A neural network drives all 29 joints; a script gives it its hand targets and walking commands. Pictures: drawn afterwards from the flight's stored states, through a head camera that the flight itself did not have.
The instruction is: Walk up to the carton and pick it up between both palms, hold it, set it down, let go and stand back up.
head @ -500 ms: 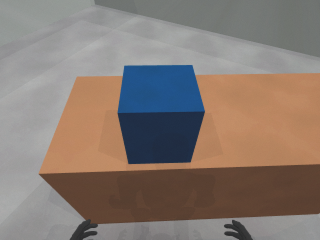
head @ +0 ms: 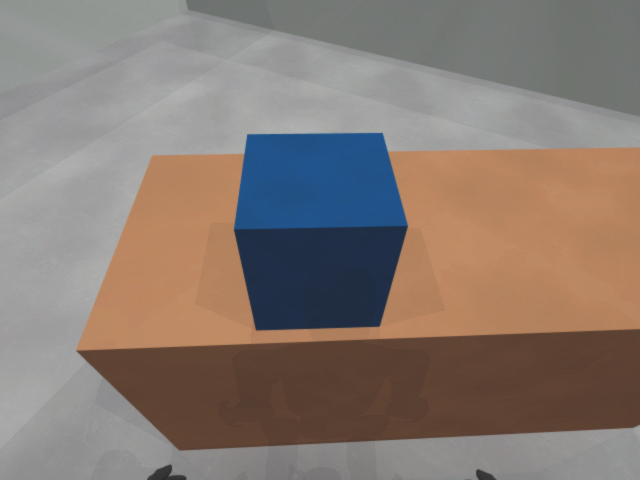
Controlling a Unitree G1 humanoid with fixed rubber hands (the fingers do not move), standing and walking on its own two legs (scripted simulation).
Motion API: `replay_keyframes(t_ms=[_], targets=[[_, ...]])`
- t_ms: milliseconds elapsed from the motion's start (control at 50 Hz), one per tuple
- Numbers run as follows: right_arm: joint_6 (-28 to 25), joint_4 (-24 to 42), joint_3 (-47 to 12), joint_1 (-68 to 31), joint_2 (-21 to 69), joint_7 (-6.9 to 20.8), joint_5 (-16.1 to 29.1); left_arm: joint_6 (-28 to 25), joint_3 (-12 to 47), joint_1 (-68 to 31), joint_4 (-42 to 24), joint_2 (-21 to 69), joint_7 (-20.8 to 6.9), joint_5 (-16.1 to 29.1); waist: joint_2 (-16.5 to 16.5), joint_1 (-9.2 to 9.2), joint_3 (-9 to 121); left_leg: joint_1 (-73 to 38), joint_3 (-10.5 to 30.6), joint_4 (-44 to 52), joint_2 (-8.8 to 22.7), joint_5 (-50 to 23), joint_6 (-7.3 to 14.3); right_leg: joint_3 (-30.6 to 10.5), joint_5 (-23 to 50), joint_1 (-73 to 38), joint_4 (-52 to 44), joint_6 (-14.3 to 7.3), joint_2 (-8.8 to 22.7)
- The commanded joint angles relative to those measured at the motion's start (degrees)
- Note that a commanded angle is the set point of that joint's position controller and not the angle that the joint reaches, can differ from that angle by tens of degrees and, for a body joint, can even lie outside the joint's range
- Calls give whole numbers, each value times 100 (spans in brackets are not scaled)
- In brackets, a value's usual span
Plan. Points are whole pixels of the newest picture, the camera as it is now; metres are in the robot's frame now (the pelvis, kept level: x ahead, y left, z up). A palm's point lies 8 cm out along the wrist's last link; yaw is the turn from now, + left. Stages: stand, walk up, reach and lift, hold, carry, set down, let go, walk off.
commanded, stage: stand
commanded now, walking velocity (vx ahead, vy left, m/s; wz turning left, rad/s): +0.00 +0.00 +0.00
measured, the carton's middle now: (316, 235) +0.47 +0.01 +0.01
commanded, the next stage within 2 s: walk up in 0.56 s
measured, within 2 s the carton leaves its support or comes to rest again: neither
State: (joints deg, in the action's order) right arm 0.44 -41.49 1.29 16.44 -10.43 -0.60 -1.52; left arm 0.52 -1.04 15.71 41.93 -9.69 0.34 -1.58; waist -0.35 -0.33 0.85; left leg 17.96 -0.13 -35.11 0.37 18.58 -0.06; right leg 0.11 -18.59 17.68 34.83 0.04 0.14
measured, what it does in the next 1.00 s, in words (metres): stands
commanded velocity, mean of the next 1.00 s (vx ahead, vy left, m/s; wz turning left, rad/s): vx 0.00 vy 0.00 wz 0.00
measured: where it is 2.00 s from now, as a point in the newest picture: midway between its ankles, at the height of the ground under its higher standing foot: outside the picture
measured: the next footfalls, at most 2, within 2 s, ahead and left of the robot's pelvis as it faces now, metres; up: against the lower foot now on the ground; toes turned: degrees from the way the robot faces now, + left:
none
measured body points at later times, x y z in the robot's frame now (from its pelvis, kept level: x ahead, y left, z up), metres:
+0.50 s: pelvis +0.01 +0.00 +0.01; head +0.02 +0.00 +0.46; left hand +0.07 +0.23 -0.13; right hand +0.07 -0.24 -0.13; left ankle +0.00 +0.12 -0.73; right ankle +0.00 -0.12 -0.73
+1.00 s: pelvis -0.01 -0.01 +0.01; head +0.01 -0.01 +0.46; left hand +0.06 +0.23 -0.13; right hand +0.06 -0.24 -0.13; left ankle +0.00 +0.12 -0.73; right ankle +0.00 -0.12 -0.73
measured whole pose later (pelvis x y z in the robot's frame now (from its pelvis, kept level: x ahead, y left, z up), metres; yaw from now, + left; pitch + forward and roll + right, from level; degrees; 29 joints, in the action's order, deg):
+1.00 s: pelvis -0.01 -0.01 +0.01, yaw +2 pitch -1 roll +0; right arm 0.0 -49.6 1.3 16.3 -9.8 -1.7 -1.0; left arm 0.8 -1.6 15.9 48.8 -10.7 0.6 -1.0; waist 0.1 -0.4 -2.0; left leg 13.3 1.8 -28.7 0.7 14.6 -0.9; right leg 2.1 -15.0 12.0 27.8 -0.6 -0.1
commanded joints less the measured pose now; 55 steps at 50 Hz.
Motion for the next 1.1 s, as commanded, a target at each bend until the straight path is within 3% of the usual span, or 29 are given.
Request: replay_keyframes(t_ms=[0, 20, 80, 160, 240, 300, 400, 540, 620, 640, 720, 740, 780, 840, 1080], targets=[[-114, 398, 152, -19, -493, -14, 6, -126, -170, 17, -350, -576, 24, 6, -16, 20, 166, -57, 272, 603, 220, -730, 174, -360, 742, -90, -633, -221, 294], [-136, 372, 148, 30, -449, -11, 18, -123, -175, 11, -306, -577, 35, 2, 107, 3, 192, -67, 311, 582, 250, -835, 184, -333, 852, -186, -623, -225, 283], [-147, 261, 173, 105, -458, -36, 13, -125, -172, 90, -219, -513, 43, 18, -27, 23, 140, -148, 310, 623, 271, -910, 192, -349, 928, -150, -644, -220, 291], [-118, 162, 190, 98, -461, -54, 1, -135, -189, -38, -151, -528, 43, 5, 85, -12, 5, -117, 320, 664, 254, -889, 182, -353, 905, -113, -713, -231, 294], [-118, -10, 204, 158, -481, -57, 16, -129, -213, 124, -2, -507, 58, 18, -125, 28, 79, -173, 360, 806, 300, -902, 214, -337, 839, -247, -725, -221, 283], [-136, -119, 223, 112, -470, -61, 10, -136, -230, 110, 130, -522, 68, 28, 76, 29, -31, -180, 355, 847, 287, -860, 208, -352, 836, -231, -800, -202, 286], [-145, -362, 239, 198, -446, -80, 29, -138, -235, 192, 360, -469, 98, 30, 113, 9, 3, -352, 326, 864, 288, -1054, 204, -387, 1069, -353, -890, -213, 337], [-148, -818, 245, 259, -425, -119, 37, -163, -256, 286, 755, -446, 147, 55, -59, 22, -150, -427, 380, 1043, 350, -1292, 220, -388, 1253, -499, -1001, -205, 358], [-140, -1071, 250, 270, -439, -140, 40, -143, -258, 374, 993, -435, 171, 55, 130, 31, -136, -536, 382, 1129, 358, -1265, 214, -379, 1296, -596, -1094, -198, 380], [-132, -1135, 246, 257, -433, -144, 43, -144, -249, 348, 1044, -404, 175, 48, 1, 26, -214, -531, 380, 1164, 358, -1246, 212, -396, 1292, -586, -1122, -200, 385], [-118, -1402, 218, 296, -324, -148, 45, -142, -217, 437, 1279, -333, 185, 58, -1, 36, -263, -656, 364, 1213, 361, -1238, 207, -410, 1265, -586, -1220, -191, 410], [-150, -945, 169, 238, -402, -144, 87, -112, -202, 221, 852, -586, 119, 60, 251, -5, -352, -602, 564, 1202, 505, -1597, 233, -221, 1257, -520, -1048, -138, 307], [-173, -821, 174, 149, -561, -151, 68, -81, -189, 151, 708, -534, 80, 45, -20, 40, -183, -613, 655, 1174, 628, -1803, 297, -156, 1174, -569, -959, -119, 281], [-156, -654, 158, 176, -546, -155, 60, -58, -164, 245, 583, -547, 66, 45, -223, 24, -76, -538, 634, 1182, 580, -1571, 263, -152, 1138, -670, -981, -158, 295], [-114, -247, 98, 89, -457, -88, 37, -39, -152, 161, 142, -676, -10, 68, 52, -15, -239, -324, 626, 973, 330, -869, 91, -191, 607, -396, -1333, -269, 459]])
